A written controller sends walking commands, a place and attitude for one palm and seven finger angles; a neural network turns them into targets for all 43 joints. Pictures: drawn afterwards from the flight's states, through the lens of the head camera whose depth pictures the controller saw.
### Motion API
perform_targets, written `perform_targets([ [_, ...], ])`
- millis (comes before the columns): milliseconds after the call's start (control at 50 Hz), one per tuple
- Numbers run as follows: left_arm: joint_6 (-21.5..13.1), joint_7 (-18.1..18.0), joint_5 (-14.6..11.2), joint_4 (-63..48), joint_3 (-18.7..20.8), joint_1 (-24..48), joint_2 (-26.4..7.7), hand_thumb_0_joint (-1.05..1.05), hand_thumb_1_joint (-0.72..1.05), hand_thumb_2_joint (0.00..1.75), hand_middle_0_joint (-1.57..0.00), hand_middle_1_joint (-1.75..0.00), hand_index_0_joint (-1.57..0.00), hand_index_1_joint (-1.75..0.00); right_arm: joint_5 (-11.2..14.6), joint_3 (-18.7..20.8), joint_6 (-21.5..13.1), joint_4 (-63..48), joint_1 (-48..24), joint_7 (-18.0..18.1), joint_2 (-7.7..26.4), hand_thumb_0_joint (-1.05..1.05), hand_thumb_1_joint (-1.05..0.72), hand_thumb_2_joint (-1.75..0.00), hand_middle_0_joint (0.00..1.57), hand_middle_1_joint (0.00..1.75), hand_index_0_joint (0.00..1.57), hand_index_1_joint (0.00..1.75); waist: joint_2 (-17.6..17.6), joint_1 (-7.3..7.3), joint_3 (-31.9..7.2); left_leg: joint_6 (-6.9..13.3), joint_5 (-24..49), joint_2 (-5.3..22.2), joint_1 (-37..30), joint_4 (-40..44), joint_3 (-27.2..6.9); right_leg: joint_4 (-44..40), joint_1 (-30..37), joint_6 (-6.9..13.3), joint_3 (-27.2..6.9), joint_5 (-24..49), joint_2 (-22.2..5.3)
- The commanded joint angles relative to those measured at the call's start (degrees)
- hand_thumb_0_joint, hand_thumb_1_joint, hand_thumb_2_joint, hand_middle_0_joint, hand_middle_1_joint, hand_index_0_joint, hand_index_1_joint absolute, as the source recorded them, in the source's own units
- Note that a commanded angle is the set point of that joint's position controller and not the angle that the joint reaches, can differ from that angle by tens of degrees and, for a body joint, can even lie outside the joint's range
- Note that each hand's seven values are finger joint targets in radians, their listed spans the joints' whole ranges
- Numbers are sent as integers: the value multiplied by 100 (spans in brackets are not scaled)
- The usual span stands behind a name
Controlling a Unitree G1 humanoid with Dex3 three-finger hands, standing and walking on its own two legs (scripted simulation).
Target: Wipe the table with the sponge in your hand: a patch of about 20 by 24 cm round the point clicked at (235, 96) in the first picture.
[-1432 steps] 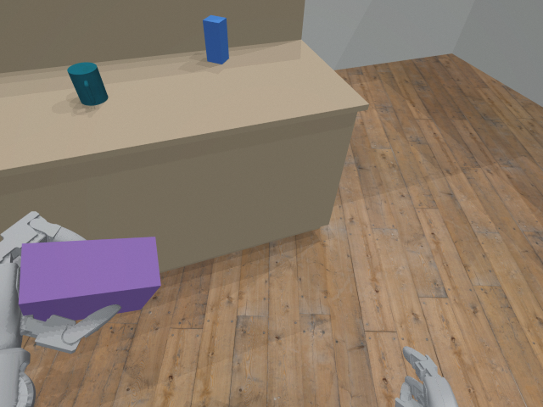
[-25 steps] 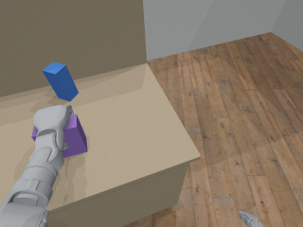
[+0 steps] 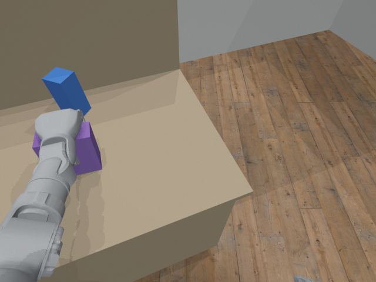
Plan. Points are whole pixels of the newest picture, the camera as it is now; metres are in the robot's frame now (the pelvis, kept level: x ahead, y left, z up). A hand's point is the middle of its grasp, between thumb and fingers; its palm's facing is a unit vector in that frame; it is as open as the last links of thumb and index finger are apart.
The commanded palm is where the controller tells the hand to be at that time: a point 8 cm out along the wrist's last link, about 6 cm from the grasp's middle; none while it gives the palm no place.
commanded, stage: slide back across to the first lane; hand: left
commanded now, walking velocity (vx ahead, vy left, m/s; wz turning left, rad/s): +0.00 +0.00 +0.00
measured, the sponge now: (73, 156) +0.40 +0.31 +0.00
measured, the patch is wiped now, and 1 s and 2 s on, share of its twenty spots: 0.95 0.95 0.95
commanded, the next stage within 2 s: wipe back along the first lane in 0.74 s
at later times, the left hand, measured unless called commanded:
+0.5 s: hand (48, 141) +0.40 +0.35 +0.05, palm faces -0.14 -0.01 -0.99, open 9.9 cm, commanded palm +0.38 +0.34 +0.10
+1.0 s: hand (30, 148) +0.38 +0.38 +0.05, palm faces -0.12 -0.02 -0.99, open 9.9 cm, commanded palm +0.36 +0.37 +0.09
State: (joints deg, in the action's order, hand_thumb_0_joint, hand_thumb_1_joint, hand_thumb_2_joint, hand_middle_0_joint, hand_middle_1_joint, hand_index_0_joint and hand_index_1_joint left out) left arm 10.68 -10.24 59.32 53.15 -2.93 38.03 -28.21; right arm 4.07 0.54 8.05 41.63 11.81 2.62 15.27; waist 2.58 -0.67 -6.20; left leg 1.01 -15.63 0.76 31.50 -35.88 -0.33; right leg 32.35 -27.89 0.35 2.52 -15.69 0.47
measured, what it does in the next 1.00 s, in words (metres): stands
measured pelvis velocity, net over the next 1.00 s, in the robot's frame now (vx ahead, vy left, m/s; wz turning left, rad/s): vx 0.03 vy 0.01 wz -0.01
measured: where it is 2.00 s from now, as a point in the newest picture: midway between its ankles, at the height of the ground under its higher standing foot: outside the picture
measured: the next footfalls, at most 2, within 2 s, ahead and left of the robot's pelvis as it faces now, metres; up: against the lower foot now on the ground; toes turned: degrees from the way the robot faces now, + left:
none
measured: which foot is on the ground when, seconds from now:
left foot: down 0.00-1.00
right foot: down 0.00-1.00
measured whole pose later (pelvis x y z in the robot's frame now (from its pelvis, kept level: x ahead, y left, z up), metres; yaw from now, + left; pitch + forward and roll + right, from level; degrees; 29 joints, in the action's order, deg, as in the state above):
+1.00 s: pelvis +0.03 +0.01 +0.01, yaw -1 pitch +11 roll -2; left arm 2.6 -7.3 58.0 44.8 7.1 25.5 -36.1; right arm 3.8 2.0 8.5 40.4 11.6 1.6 16.4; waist 2.7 0.6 -5.5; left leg 1.8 -17.1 0.7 27.3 -33.7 0.2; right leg 27.8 -22.8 -0.4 1.9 -15.7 0.5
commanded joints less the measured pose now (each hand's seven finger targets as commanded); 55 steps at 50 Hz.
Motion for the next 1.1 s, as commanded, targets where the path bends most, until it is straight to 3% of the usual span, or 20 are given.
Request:
perform_targets([
  [0, 52, -143, 257, -300, 152, 1692, -1184, 0, 10, 130, -120, -160, -120, -160, -29, 342, -121, -557, 79, 48, 904, 0, -90, -90, 20, 30, 20, 30, -212, -177, -1530, 165, 1184, -42, -1101, 276, -106, -368, 305, 315, -51, 1141, 164],
  [80, 29, -155, 224, -160, 265, 1685, -1335, 0, 10, 130, -120, -160, -120, -160, -35, 338, -100, -535, 158, 26, 924, 0, -90, -90, 20, 30, 20, 30, -173, -153, -1595, 165, 1231, -45, -1009, 252, -110, -330, 365, 317, -56, 1224, 167],
  [140, -29, -148, 194, -412, 579, 1706, -1690, 0, 10, 130, -120, -160, -120, -160, -22, 344, -87, -574, 103, 33, 930, 0, -90, -90, 20, 30, 20, 30, -129, -27, -1823, 161, 1362, -34, -1089, 316, -163, -328, 596, 347, -74, 1285, 162],
  [160, -29, -146, 205, -386, 491, 1607, -1646, 0, 10, 130, -120, -160, -120, -160, -30, 355, -88, -597, 149, 30, 943, 0, -90, -90, 20, 30, 20, 30, -162, -65, -1761, 189, 1315, -60, -1117, 299, -123, -366, 618, 315, -72, 1265, 171],
  [220, -25, -158, 274, -384, 725, 1689, -2093, 0, 10, 130, -120, -160, -120, -160, 2, 331, -71, -583, 114, 38, 975, 0, -90, -90, 20, 30, 20, 30, -217, -56, -1594, 208, 1113, -82, -973, 385, -94, -459, 729, 290, -124, 1167, 143],
  [260, -87, -154, 310, -667, 909, 1644, -2353, 0, 10, 130, -120, -160, -120, -160, -9, 346, -96, -622, 112, 43, 988, 0, -90, -90, 20, 30, 20, 30, 41, 59, -1831, 218, 1363, -99, -1144, 390, -103, -422, 930, 325, -132, 1358, 142],
  [340, -101, -99, 233, -805, 1036, 1469, -2474, 0, 10, 130, -120, -160, -120, -160, 33, 329, -112, -661, -28, 35, 977, 0, -90, -90, 20, 30, 20, 30, 140, 102, -1637, 209, 1399, -109, -1176, 514, -100, -545, 1066, 338, -148, 1404, 125],
  [380, -97, -30, 186, -750, 1021, 1435, -2556, 0, 10, 130, -120, -160, -120, -160, 45, 324, -119, -655, 7, 40, 1014, 0, -90, -90, 20, 30, 20, 30, 0, 51, -1536, 226, 1273, -109, -1187, 542, -85, -601, 1087, 302, -129, 1330, 123],
  [420, -134, 65, 153, -819, 903, 1292, -2393, 0, 10, 130, -120, -160, -120, -160, 53, 346, -138, -673, -10, 48, 1002, 0, -90, -90, 20, 30, 20, 30, 17, 30, -1533, 230, 1346, -116, -1302, 562, -71, -641, 1107, 297, -126, 1406, 122],
  [440, -229, 132, 55, -1000, 898, 1326, -2309, 0, 10, 130, -120, -160, -120, -160, 57, 353, -178, -690, -43, 66, 984, 0, -90, -90, 20, 30, 20, 30, 199, 45, -1597, 234, 1477, -109, -1418, 579, -84, -666, 1129, 325, -155, 1510, 119],
  [520, -447, 301, 112, -1017, 898, 1343, -2454, 0, 10, 130, -120, -160, -120, -160, 43, 374, -176, -638, 59, 92, 1033, 0, -90, -90, 20, 30, 20, 30, 16, -74, -1398, 263, 1420, -115, -1463, 547, -70, -741, 1028, 301, -148, 1485, 121],
  [620, -769, 363, 158, -1280, 920, 1232, -2400, 0, 10, 130, -120, -160, -120, -160, -1, 429, -185, -609, 124, 84, 1022, 0, -90, -90, 20, 30, 20, 30, 272, -30, -1545, 239, 1913, -102, -1753, 453, -81, -669, 926, 362, -122, 1817, 146],
  [640, -852, 355, 115, -1348, 1163, 1157, -2550, 0, 10, 130, -120, -160, -120, -160, -5, 443, -191, -592, 102, 96, 1015, 0, -90, -90, 20, 30, 20, 30, 278, 35, -1632, 227, 2130, -88, -1791, 460, -121, -629, 988, 398, -111, 1934, 154],
  [660, -869, 349, 137, -1369, 1019, 1040, -2445, 0, 10, 130, -120, -160, -120, -160, -22, 451, -183, -625, 148, 90, 1030, 0, -90, -90, 20, 30, 20, 30, 349, 30, -1695, 231, 2175, -104, -1852, 399, -108, -602, 976, 391, -91, 1965, 171],
  [720, -880, 271, 137, -1310, 1243, 966, -2652, 0, 10, 130, -120, -160, -120, -160, -18, 446, -139, -619, 104, 73, 1039, 0, -90, -90, 20, 30, 20, 30, 120, 48, -1593, 212, 2155, -107, -1675, 410, -94, -572, 1014, 368, -76, 2060, 155],
  [820, -886, 151, 178, -1336, 1575, 841, -3030, 0, 10, 130, -120, -160, -120, -160, -49, 451, -115, -618, 90, 55, 1071, 0, -90, -90, 20, 30, 20, 30, 136, 121, -1796, 207, 2385, -128, -1600, 346, -50, -478, 1223, 357, -101, 2437, 128],
  [940, -747, 254, -50, -1545, 1396, -268, -2435, 0, 10, 130, -120, -160, -120, -160, -3, 478, -114, -769, -75, -49, 1041, 0, -90, -90, 20, 30, 20, 30, 95, 234, -1811, 186, 2777, -103, -1695, 304, -99, -455, 1326, 359, -90, 2693, 131],
  [960, -712, 296, -52, -1605, 1205, -323, -2285, 0, 10, 130, -120, -160, -120, -160, -14, 487, -113, -779, -41, -60, 1063, 0, -90, -90, 20, 30, 20, 30, 96, 181, -1780, 204, 2791, -85, -1773, 256, -87, -463, 1239, 347, -49, 2649, 153],
  [1020, -596, 356, -121, -1710, 1148, -517, -2199, 0, 10, 130, -120, -160, -120, -160, 20, 450, -93, -834, -145, -78, 1056, 0, -90, -90, 20, 30, 20, 30, -110, 156, -1445, 203, 2311, -105, -1571, 365, -113, -539, 1152, 325, -42, 2258, 153],
  [1080, -532, 379, -143, -2041, 984, -552, -1997, 0, 10, 130, -120, -160, -120, -160, 31, 438, -112, -892, -239, -82, 1014, 0, -90, -90, 20, 30, 20, 30, 102, 168, -1319, 196, 2204, -83, -1704, 447, -177, -585, 992, 353, 3, 1841, 161],
])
